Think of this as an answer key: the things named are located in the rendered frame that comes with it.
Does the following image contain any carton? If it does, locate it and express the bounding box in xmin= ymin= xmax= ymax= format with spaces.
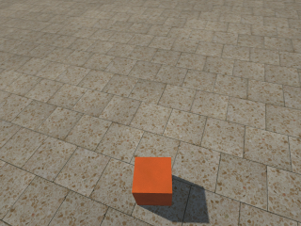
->
xmin=132 ymin=156 xmax=173 ymax=206

